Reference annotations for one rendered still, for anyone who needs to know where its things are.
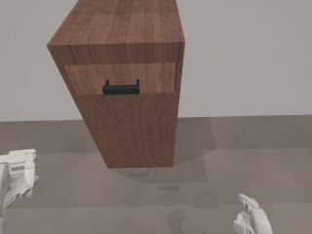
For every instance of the handle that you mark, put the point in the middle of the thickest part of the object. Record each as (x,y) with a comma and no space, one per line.
(120,89)

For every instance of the cabinet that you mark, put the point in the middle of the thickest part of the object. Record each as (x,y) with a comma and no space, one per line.
(133,130)

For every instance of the left robot hand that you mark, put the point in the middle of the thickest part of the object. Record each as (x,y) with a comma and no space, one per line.
(18,165)

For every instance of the drawer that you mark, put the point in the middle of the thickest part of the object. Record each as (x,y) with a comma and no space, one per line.
(89,79)

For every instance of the right robot hand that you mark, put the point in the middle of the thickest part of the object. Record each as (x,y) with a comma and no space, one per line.
(253,223)

